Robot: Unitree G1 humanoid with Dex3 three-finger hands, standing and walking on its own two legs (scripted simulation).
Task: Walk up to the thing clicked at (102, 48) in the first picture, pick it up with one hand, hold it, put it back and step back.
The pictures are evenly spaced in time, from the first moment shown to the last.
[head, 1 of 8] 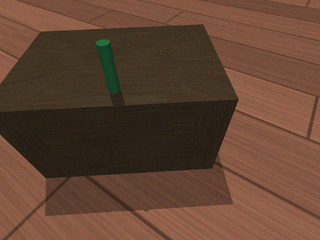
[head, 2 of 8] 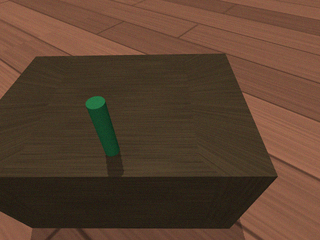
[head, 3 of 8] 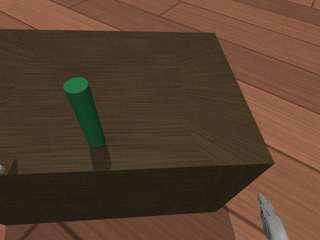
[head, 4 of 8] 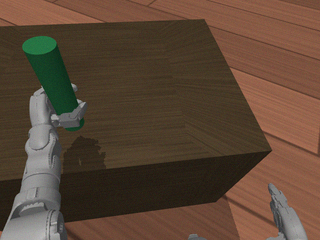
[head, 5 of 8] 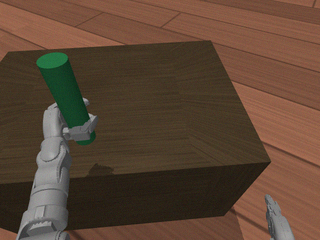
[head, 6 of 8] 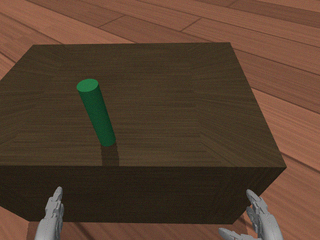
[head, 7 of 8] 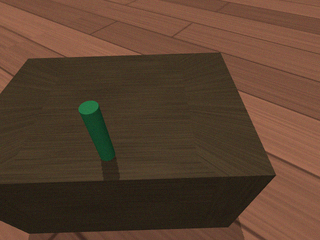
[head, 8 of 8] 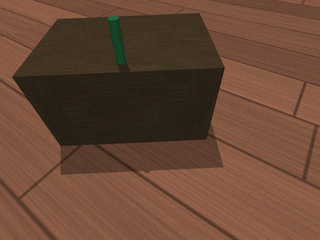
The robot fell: no
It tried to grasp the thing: yes
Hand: left
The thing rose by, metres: 0.24
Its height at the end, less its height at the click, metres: +0.00
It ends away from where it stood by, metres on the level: 0.01
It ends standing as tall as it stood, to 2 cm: yes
